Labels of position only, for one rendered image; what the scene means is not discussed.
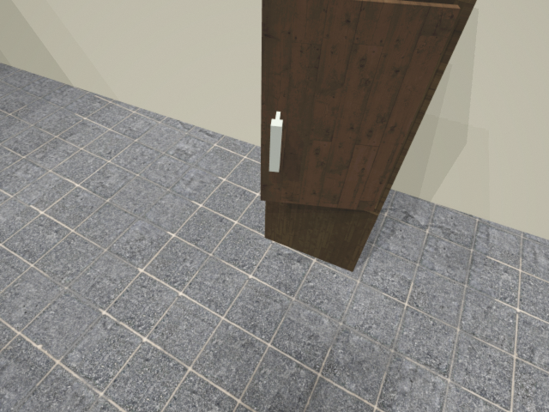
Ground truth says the handle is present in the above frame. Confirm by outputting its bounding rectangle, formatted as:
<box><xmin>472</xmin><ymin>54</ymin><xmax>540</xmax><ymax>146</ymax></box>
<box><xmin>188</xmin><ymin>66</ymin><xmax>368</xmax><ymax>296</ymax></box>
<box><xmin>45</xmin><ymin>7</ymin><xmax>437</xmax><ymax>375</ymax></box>
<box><xmin>269</xmin><ymin>112</ymin><xmax>283</xmax><ymax>172</ymax></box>

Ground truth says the cupboard door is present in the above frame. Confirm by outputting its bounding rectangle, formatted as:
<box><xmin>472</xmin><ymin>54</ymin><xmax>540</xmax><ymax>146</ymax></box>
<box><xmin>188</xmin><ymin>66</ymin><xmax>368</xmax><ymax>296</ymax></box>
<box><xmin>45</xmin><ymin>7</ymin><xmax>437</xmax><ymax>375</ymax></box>
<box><xmin>261</xmin><ymin>0</ymin><xmax>460</xmax><ymax>211</ymax></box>

